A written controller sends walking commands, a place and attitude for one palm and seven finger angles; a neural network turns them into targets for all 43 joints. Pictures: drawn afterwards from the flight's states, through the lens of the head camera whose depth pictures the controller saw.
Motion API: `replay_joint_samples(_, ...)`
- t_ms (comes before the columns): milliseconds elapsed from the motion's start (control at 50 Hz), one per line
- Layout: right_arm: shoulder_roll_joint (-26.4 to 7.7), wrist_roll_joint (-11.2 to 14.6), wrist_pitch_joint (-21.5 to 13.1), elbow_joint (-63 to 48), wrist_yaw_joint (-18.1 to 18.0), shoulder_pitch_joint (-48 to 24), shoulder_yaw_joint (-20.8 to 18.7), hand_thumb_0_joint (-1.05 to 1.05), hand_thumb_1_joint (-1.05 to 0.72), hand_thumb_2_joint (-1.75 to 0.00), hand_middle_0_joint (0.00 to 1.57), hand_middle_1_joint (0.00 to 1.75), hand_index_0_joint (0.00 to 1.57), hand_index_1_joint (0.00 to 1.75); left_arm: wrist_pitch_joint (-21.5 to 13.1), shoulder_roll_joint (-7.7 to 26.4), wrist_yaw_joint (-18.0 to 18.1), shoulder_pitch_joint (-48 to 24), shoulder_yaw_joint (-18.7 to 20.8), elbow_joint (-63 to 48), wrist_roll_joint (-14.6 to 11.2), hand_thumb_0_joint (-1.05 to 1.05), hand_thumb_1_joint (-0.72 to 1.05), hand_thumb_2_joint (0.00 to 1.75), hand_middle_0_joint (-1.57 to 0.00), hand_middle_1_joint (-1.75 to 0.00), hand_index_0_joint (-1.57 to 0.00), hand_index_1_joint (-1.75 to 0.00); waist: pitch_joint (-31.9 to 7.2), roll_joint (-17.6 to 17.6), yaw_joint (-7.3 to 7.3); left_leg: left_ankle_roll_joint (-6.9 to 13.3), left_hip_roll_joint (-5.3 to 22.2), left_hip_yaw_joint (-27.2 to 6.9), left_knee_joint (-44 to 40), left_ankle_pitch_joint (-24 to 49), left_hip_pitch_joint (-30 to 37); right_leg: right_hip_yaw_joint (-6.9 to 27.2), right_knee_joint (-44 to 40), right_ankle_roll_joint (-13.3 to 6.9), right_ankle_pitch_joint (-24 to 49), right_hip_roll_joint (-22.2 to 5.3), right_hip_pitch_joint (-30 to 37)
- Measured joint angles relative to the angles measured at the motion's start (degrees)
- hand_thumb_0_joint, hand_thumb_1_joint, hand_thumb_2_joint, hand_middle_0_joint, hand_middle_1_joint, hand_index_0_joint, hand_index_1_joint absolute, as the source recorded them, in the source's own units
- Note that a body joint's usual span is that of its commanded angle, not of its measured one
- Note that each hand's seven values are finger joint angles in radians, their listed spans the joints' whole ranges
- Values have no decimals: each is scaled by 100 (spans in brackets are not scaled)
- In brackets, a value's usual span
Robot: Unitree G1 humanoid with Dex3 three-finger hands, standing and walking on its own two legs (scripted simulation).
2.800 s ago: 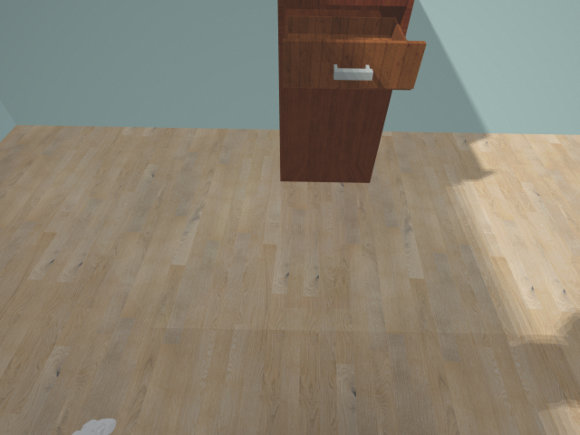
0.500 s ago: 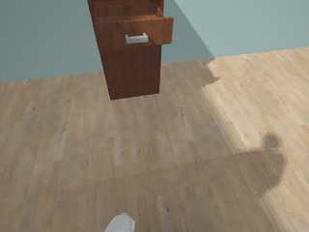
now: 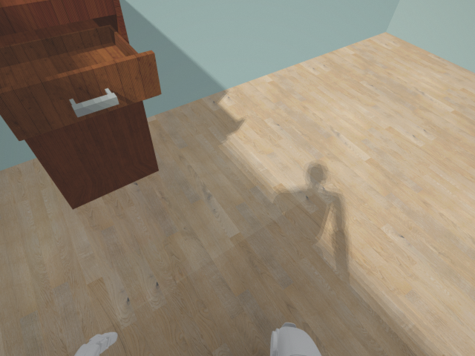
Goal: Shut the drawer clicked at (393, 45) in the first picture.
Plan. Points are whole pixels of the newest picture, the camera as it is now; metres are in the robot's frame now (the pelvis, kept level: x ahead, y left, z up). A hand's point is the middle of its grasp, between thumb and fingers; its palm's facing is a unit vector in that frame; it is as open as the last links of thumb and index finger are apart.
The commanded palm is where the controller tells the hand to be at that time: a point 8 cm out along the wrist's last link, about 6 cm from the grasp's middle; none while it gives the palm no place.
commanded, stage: walk to a spot facing it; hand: left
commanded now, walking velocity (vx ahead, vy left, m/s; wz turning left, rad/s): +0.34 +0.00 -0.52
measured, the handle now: (93, 100) +0.72 +0.43 -0.02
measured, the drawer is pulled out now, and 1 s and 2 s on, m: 0.30 0.30 0.30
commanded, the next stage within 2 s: turn to face it in 0.86 s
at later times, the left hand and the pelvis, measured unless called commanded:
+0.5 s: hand (181, 284) +0.29 +0.13 -0.16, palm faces -0.13 -0.97 -0.22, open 7.2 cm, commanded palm none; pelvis +0.19 -0.06 +0.00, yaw -11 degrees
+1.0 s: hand (197, 218) +0.46 +0.12 -0.18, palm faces -0.31 -0.94 -0.14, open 7.4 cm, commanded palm none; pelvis +0.36 -0.04 +0.00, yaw -24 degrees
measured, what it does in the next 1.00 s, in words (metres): walks ahead, turning right: right foot, then left foot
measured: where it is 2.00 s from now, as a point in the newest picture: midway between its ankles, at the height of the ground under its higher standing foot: (252, 314)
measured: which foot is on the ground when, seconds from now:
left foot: down 0.00-0.18, up 0.20-0.66, down 0.68-1.00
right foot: up 0.00-0.16, down 0.18-0.68, up 0.70-1.00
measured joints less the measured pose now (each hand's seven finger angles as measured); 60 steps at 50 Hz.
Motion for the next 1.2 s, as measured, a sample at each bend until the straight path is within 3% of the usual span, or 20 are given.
replay_joint_samples(120,-47,-65,110,257,43,521,19,0,-92,-90,20,30,20,30,-17,-201,-40,-609,-164,-78,-40,1,91,90,-19,-30,-20,-30,272,138,-349,-287,190,345,161,-535,516,-270,-1501,-251,-296,173,510)
replay_joint_samples(180,21,-46,203,361,89,766,50,0,-91,-90,20,30,20,30,-193,-259,-48,-726,-259,-165,-49,1,91,90,-20,-30,-20,-30,332,192,-426,-445,530,397,1140,-1037,429,-469,-2183,-509,-484,410,1172)
replay_joint_samples(200,62,-11,256,385,114,805,72,0,-91,-90,20,30,20,30,-300,-262,-28,-720,-271,-192,-60,1,91,90,-20,-30,-20,-30,320,158,-387,-420,630,207,2057,-1139,108,-470,-2153,-579,-193,440,1193)
replay_joint_samples(240,91,35,390,412,116,595,76,0,-91,-90,20,30,20,30,-403,-319,46,-650,-295,-193,-145,1,91,90,-20,-30,-20,-30,411,213,-388,-330,596,-609,4021,-1227,-749,-453,-1790,-655,-393,578,1187)
replay_joint_samples(260,106,37,422,393,113,450,65,0,-91,-90,20,30,20,30,-401,-348,77,-566,-312,-164,-168,1,91,90,-20,-30,-20,-30,425,234,-398,-295,541,-902,4679,-1038,-1137,-433,-1814,-670,-503,648,1291)
replay_joint_samples(300,133,6,438,286,113,145,49,1,-91,-90,20,30,20,30,-377,-418,144,-345,-339,-38,-179,0,91,90,-20,-30,-20,-30,377,279,-401,-273,523,-1216,5211,-559,-1787,-374,-2127,-653,-518,786,1566)
replay_joint_samples(360,185,-43,394,35,116,-264,36,1,-91,-90,20,30,20,30,-379,-530,221,28,-332,214,-157,0,91,90,-20,-30,-21,-30,204,318,-363,-305,569,-1378,4886,-140,-2466,-254,-2686,-664,-375,924,1938)
replay_joint_samples(440,255,-75,360,-194,146,-654,5,0,-91,-90,20,30,20,30,-470,-439,307,402,-165,356,-149,-2,95,90,-21,-30,-21,-30,-56,356,-150,-365,575,-1420,3985,194,-2879,-137,-3174,-665,-344,1016,2325)
replay_joint_samples(520,168,-76,370,-272,193,-998,-48,0,-93,-90,20,30,20,30,-505,-373,297,806,-183,528,-119,-1,94,90,-20,-30,-21,-30,-213,374,100,-365,456,-1403,3050,308,-2810,-14,-3415,-597,-465,1046,2682)
replay_joint_samples(620,101,-44,338,-342,245,-1332,-31,0,-92,-90,20,30,20,30,-479,-360,297,1327,-227,774,-109,0,92,90,-20,-30,-20,-30,-258,282,385,-295,179,-1333,1928,229,-2275,133,-3469,-435,-787,991,3103)
replay_joint_samples(680,84,-36,205,-417,216,-1457,28,0,-92,-90,20,30,20,30,-424,-391,295,1650,-222,923,-139,0,91,90,-20,-30,-20,-30,-240,207,489,-197,25,-1193,972,458,-1626,267,-3031,-291,-1216,937,3156)
replay_joint_samples(720,141,-59,99,-465,170,-1559,73,0,-91,-90,20,30,20,30,-336,-401,270,1716,-206,1051,-158,1,91,90,-20,-30,-20,-30,-127,51,499,70,-44,-991,1171,452,-1544,343,-1724,-306,-1694,811,2684)
replay_joint_samples(760,212,-53,41,-511,127,-1517,130,0,-91,-90,20,30,20,30,-240,-421,236,1689,-189,1149,-126,1,91,90,-20,-30,-20,-30,-56,-19,465,195,-40,-804,1207,216,-1336,285,-244,-284,-1860,706,2055)
replay_joint_samples(800,295,-33,21,-486,77,-1368,162,0,-91,-90,20,30,20,30,-165,-426,187,1585,-149,1148,-91,1,91,90,-20,-30,-20,-30,-21,-55,430,192,-38,-664,963,174,-1047,178,629,-210,-1556,544,1500)
replay_joint_samples(880,347,64,15,-314,-77,-1018,49,-2,-94,-90,20,30,21,30,-70,-450,152,1294,-73,901,-78,1,91,90,-20,-30,-20,-30,4,-51,389,180,-14,-407,481,203,-596,110,1084,-6,-937,254,672)
replay_joint_samples(980,195,24,139,-66,-71,-666,17,-2,-95,-90,20,30,21,30,31,-436,138,782,-9,590,-70,1,91,90,-20,-30,-20,-30,82,4,275,105,92,-133,311,48,-272,-26,470,138,-486,75,311)
replay_joint_samples(1100,199,-39,257,230,-41,-236,11,-1,-93,-90,20,30,20,30,-82,-386,257,111,-142,455,-62,1,91,90,-20,-30,-20,-30,240,131,-135,-94,233,-47,680,-377,-139,-237,-1602,5,-370,188,1119)
replay_joint_samples(1140,252,-7,300,377,-24,19,31,-1,-92,-90,20,30,20,30,-220,-369,296,-29,-225,429,-58,1,91,90,-20,-30,-20,-30,173,121,-235,-199,234,-133,1071,-653,-222,-315,-2413,-44,59,194,1668)
replay_joint_samples(1160,254,21,345,473,-10,72,36,0,-92,-90,20,30,20,30,-307,-416,332,-127,-250,455,-61,1,91,90,-20,-30,-20,-30,166,214,-250,-217,305,-275,1408,-801,-366,-386,-2405,-116,-247,226,1720)
replay_joint_samples(1200,271,75,520,573,-10,68,42,0,-92,-90,20,30,20,30,-398,-538,355,-296,-332,448,-96,1,91,90,-20,-30,-20,-30,209,391,-327,-240,274,-842,2367,-1428,-815,-560,-2198,-245,-564,232,1726)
